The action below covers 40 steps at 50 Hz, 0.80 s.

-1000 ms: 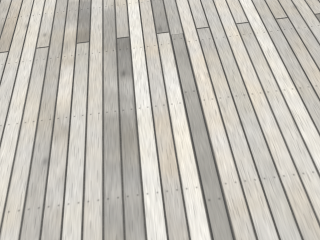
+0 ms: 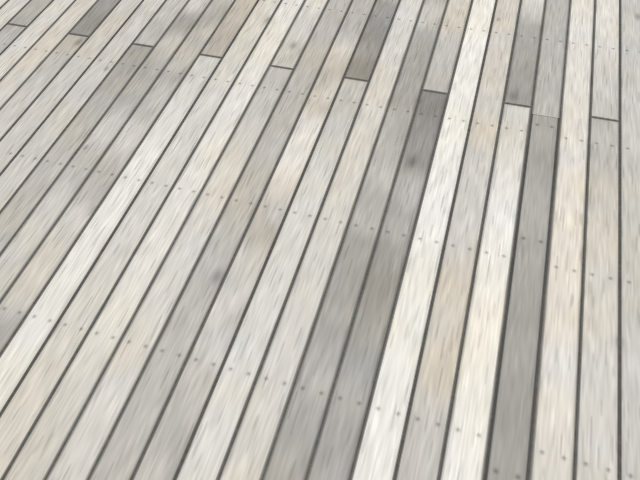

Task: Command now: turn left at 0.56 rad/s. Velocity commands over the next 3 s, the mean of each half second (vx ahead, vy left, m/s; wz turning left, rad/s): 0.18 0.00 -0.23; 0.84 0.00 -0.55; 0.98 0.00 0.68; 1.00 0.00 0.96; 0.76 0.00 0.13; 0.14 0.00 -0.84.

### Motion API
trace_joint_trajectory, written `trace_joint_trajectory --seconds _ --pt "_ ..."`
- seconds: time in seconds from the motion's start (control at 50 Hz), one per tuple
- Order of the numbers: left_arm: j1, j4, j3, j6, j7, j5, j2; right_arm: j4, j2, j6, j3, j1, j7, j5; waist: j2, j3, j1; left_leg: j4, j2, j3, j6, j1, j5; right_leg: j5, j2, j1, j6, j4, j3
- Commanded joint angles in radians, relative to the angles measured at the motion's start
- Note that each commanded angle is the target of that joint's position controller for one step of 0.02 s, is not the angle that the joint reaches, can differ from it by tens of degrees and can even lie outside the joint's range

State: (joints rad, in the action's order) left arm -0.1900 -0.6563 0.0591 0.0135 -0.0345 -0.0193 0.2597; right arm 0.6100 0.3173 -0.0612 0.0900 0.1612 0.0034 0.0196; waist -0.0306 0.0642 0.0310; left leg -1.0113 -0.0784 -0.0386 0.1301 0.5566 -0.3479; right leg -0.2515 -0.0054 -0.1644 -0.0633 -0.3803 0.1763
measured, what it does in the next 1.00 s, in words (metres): walks ahead, turning right: left foot, then right foot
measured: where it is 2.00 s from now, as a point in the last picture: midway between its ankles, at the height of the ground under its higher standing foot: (550, 239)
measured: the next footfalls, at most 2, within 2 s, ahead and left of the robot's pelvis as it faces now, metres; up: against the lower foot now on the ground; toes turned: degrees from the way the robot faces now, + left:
left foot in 0.16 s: +0.06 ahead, +0.17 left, +0.00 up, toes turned +3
right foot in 0.74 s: +0.22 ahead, -0.23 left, +0.00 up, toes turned -33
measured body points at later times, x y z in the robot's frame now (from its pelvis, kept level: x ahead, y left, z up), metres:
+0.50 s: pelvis +0.05 +0.03 +0.00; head +0.06 +0.02 +0.45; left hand +0.22 +0.30 -0.09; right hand +0.12 -0.27 -0.11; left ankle +0.02 +0.17 -0.74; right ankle +0.07 -0.13 -0.66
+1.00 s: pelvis +0.29 -0.22 -0.01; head +0.29 -0.25 +0.44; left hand +0.43 +0.00 -0.12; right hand +0.33 -0.52 -0.12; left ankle +0.49 -0.11 -0.64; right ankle +0.19 -0.21 -0.74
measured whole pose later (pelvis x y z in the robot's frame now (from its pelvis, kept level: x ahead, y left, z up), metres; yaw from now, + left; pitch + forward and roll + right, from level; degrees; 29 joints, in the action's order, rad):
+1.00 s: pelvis +0.29 -0.22 -0.01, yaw -28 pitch +0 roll +1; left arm -0.44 -0.73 0.02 -0.10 0.02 -0.02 0.23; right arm 0.71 0.28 0.07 0.04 0.16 -0.03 0.05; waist -0.05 0.03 0.05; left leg -1.16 -0.11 -0.05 -0.04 0.79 0.00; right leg -0.36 0.07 -0.04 -0.10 -0.40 0.11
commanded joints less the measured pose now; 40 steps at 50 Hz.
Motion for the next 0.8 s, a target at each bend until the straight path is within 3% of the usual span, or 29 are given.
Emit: trace_joint_trajectory --seconds 0.02,0.06,0.1,0.14,0.16,0.18,0.2,0.22,0.24,0.26,0.28,0.3,0.32,0.34,0.4,0.46,0.54,0.66,0.68,0.7,0.72,0.74,0.76,0.78,0.8 --pt "0.005 0.049 0.063 -0.007 0.015 0.014 0.212 -0.105 0.052 0.014 0.002 -0.074 -0.003 -0.008 0.122 -0.108 0.016 0.105 0.007 0.02 -0.015 0.047 -0.03 0.554 -0.303 0.189 -0.203 0.073 -0.193" --pt "0.013 0.037 0.066 -0.009 0.026 0.025 0.22 -0.106 0.05 0.011 -0.001 -0.083 -0.003 -0.007 0.143 -0.115 0.011 0.196 0.028 0.047 -0.034 -0.032 -0.041 0.59 -0.3 0.17 -0.193 0.054 -0.167" --pt "-0.004 0.007 0.056 -0.014 0.035 0.037 0.208 -0.102 0.029 0.011 -0.009 -0.094 0.001 -0.01 0.16 -0.132 0.009 0.337 0.057 0.047 -0.064 -0.14 -0.054 0.61 -0.288 0.16 -0.184 0.019 -0.184" --pt "0.028 -0.021 0.019 -0.025 0.045 0.054 0.133 -0.051 -0.001 0.015 -0.018 -0.01 0.004 -0.021 0.144 -0.154 -0.059 0.695 0.07 0.052 -0.117 -0.391 0.2 0.568 -0.236 0.079 -0.12 -0.039 -0.173" --pt "-0.017 -0.042 0.006 -0.039 0.053 0.051 0.114 -0.042 0.059 0.017 -0.007 0.019 0.013 -0.032 0.115 -0.182 -0.056 0.735 0.024 -0.002 -0.138 -0.582 0.405 0.487 -0.203 -0.026 -0.049 -0.054 -0.164" --pt "-0.016 -0.021 -0.012 -0.051 0.061 0.007 0.087 -0.049 0.149 0.017 0.009 0.087 0.028 -0.047 -0.019 -0.281 -0.054 0.603 -0.164 -0.166 -0.187 -0.785 0.857 0.146 -0.151 -0.164 0.024 -0.158 -0.136" --pt "-0.078 -0.031 -0.013 -0.049 0.063 0.014 0.076 -0.043 0.16 0.013 0.012 -0.006 0.035 -0.056 -0.168 -0.275 -0.004 0.545 -0.27 -0.191 -0.346 -0.707 0.893 -0.246 -0.093 -0.226 0.086 -0.197 -0.118" --pt "-0.024 -0.023 0.004 -0.036 0.056 0.025 0.155 -0.06 0.118 0.019 0.009 -0.04 0.026 -0.049 -0.123 -0.24 -0.046 0.575 -0.251 -0.173 -0.393 -0.644 0.781 -0.32 -0.075 -0.246 0.115 -0.306 -0.133" --pt "0.011 -0.006 0.026 -0.027 0.051 0.047 0.201 -0.047 0.141 0.024 0.02 -0.04 0.027 -0.047 -0.161 -0.188 -0.065 0.606 -0.255 -0.171 -0.403 -0.634 0.744 -0.365 -0.049 -0.349 0.126 -0.473 -0.125" --pt "-0.014 -0.023 0.042 -0.01 0.04 0.054 0.215 -0.043 0.151 0.031 0.026 -0.037 0.032 -0.048 -0.147 -0.177 -0.068 0.631 -0.266 -0.158 -0.412 -0.6 0.714 -0.402 -0.053 -0.397 0.142 -0.648 -0.157" --pt "-0.06 -0.027 0.05 0.007 0.037 0.052 0.217 -0.026 0.143 0.042 0.029 -0.011 0.032 -0.023 -0.139 -0.169 -0.065 0.699 -0.273 -0.146 -0.397 -0.568 0.389 -0.357 -0.08 -0.431 0.142 -0.733 -0.183" --pt "-0.057 -0.022 0.05 0.018 0.038 0.057 0.2 -0.012 0.123 0.058 0.025 -0.001 0.032 -0.009 -0.136 -0.13 -0.064 0.776 -0.273 -0.155 -0.369 -0.525 0.021 -0.284 -0.104 -0.47 0.134 -0.779 -0.193" --pt "-0.035 -0.004 0.049 0.021 0.037 0.059 0.184 -0.002 0.106 0.073 0.021 -0.01 0.032 -0.002 -0.161 -0.079 -0.064 0.844 -0.271 -0.171 -0.342 -0.499 -0.196 -0.216 -0.115 -0.532 0.13 -0.802 -0.19" --pt "-0.018 0.008 0.049 0.018 0.036 0.057 0.173 0.006 0.089 0.089 0.016 -0.018 0.032 -0.005 -0.161 -0.054 -0.063 0.883 -0.271 -0.17 -0.319 -0.493 -0.285 -0.161 -0.125 -0.571 0.127 -0.816 -0.191" --pt "0.003 0.032 0.046 -0.001 0.039 0.057 0.138 0.028 0.075 0.127 0.018 -0.001 0.033 -0.025 -0.103 -0.038 -0.06 0.922 -0.27 -0.08 -0.282 -0.549 -0.252 -0.044 -0.148 -0.635 0.117 -0.777 -0.2" --pt "0.014 0.057 0.036 -0.011 0.05 0.059 0.105 0.049 0.102 0.146 0.032 0.024 0.029 -0.03 -0.074 -0.025 -0.055 0.933 -0.279 0.018 -0.278 -0.568 -0.186 0.015 -0.172 -0.65 0.113 -0.714 -0.202" --pt "0.036 0.09 0.022 -0.008 0.064 0.064 0.088 0.07 0.144 0.15 0.048 0.039 0.014 -0.022 -0.06 0.031 -0.04 0.959 -0.302 0.121 -0.273 -0.555 -0.156 0.046 -0.199 -0.647 0.091 -0.635 -0.195" --pt "0.088 0.122 0.005 0.003 0.079 0.072 0.098 0.097 0.188 0.134 0.066 0.058 -0.019 -0.002 -0.037 0.096 -0.032 0.924 -0.289 0.294 -0.242 -0.62 -0.082 -0.052 -0.2 -0.59 0.005 -0.531 -0.104" --pt "0.062 0.115 0.009 0.006 0.079 0.074 0.113 0.096 0.197 0.129 0.068 0.042 -0.026 0.001 -0.032 0.081 -0.011 0.871 -0.271 0.334 -0.234 -0.603 0.015 -0.094 -0.172 -0.504 -0.018 -0.511 -0.062" --pt "-0.021 0.093 0.024 0.008 0.075 0.075 0.142 0.094 0.212 0.125 0.071 0.027 -0.03 0.008 -0.038 0.03 0.038 0.742 -0.253 0.37 -0.227 -0.569 0.264 -0.13 -0.105 -0.352 -0.04 -0.504 0.009" --pt "-0.186 0.046 0.057 0.006 0.069 0.082 0.192 0.089 0.215 0.118 0.067 -0.007 -0.035 0.019 -0.007 -0.073 0.146 0.475 -0.213 0.423 -0.205 -0.509 0.605 -0.076 -0.015 -0.093 -0.077 -0.438 0.074" --pt "-0.447 -0.043 0.114 0.006 0.056 0.084 0.302 0.066 0.177 0.12 0.05 -0.023 -0.031 0.009 0.091 -0.167 0.263 0.058 -0.163 0.407 -0.163 -0.282 0.738 -0.067 0.093 0.274 -0.127 -0.408 0.059" --pt "-0.424 -0.062 0.131 0.003 0.053 0.088 0.43 0.013 -0.02 0.14 -0.007 0.029 -0.025 -0.033 0.48 -0.076 0.125 -0.409 0.001 0.308 -0.081 0.158 -0.207 -0.279 -0.081 0.383 -0.224 -0.179 -0.442" --pt "-0.339 0.032 0.093 -0.043 0.073 0.066 0.391 -0.058 0.024 0.187 -0.018 -0.005 -0.014 -0.012 0.432 -0.292 0.076 -0.57 0.096 -0.004 -0.091 0.299 -0.278 -0.608 -0.251 0.432 -0.333 0.12 -1.018" --pt "-0.318 0.039 0.066 -0.074 0.087 0.057 0.283 -0.07 0.139 0.21 0.002 -0.125 -0.005 0.042 0.198 -0.212 0.119 -0.537 0.047 -0.034 -0.126 0.367 -0.118 -0.547 -0.315 0.401 -0.262 0.219 -0.978"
